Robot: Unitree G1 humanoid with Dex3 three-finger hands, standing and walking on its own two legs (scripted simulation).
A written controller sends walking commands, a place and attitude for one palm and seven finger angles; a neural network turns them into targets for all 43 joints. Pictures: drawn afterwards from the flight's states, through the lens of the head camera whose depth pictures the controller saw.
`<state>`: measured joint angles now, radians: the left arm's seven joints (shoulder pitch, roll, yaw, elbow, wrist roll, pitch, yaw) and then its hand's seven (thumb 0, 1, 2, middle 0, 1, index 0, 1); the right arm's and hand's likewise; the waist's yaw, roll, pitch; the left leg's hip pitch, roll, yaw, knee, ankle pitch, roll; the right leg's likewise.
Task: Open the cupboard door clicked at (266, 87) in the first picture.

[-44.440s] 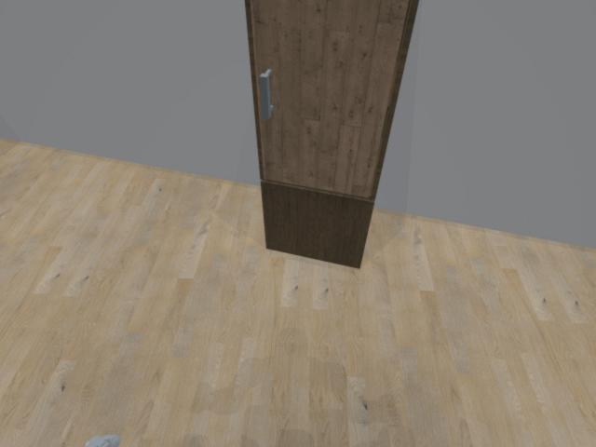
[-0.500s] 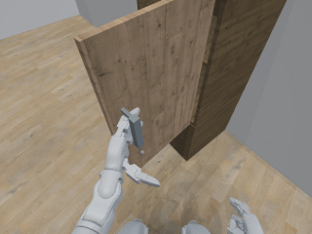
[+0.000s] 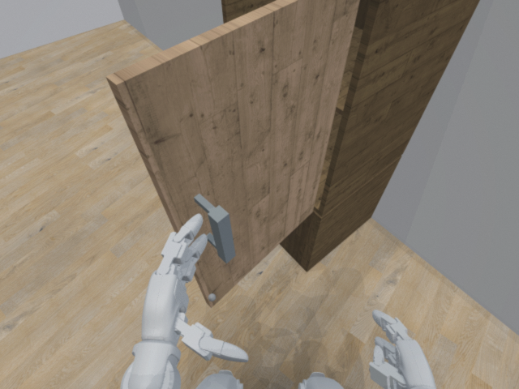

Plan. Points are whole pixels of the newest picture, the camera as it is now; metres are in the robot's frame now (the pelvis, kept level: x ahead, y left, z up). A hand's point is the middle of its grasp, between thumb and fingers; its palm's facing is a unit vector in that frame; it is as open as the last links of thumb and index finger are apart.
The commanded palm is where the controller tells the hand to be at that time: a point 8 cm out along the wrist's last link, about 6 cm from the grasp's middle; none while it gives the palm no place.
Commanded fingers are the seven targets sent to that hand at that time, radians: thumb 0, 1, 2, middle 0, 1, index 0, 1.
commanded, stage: slide the hand sideways off the handle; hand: left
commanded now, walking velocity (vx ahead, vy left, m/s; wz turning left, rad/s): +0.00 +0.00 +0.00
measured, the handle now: (214, 229) +0.34 +0.09 +0.06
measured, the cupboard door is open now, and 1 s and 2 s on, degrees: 96 96 96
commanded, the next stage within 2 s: draw the hand back to the body in 0.46 s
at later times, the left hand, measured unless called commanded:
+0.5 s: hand (177, 333) +0.19 +0.12 +0.05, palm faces +0.03 -1.00 -0.03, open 16.3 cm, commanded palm +0.16 +0.17 +0.06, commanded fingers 0.00 -0.50 0.30 -0.15 -0.30 -0.15 -0.30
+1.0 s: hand (135, 321) +0.19 +0.15 +0.11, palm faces +0.03 -1.00 -0.08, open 16.3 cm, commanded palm +0.15 +0.22 +0.13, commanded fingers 0.00 -0.40 0.34 -0.15 -0.30 -0.15 -0.30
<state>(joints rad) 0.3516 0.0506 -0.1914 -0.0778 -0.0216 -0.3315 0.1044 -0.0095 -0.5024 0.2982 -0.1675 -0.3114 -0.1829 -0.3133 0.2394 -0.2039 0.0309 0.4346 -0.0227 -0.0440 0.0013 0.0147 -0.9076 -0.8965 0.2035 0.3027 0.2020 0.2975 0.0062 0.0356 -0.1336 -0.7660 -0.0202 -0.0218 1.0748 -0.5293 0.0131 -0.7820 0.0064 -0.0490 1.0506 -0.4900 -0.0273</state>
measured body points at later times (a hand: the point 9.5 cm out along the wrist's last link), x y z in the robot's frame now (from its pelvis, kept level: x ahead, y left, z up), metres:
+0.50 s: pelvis +0.00 -0.02 -0.01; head +0.06 -0.03 +0.43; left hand +0.18 +0.17 +0.06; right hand +0.19 -0.24 -0.09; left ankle +0.00 +0.11 -0.67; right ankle +0.02 -0.11 -0.67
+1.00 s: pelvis +0.00 +0.00 +0.01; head +0.01 -0.02 +0.46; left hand +0.18 +0.21 +0.12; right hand +0.18 -0.23 -0.05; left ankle +0.00 +0.11 -0.67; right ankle +0.02 -0.11 -0.67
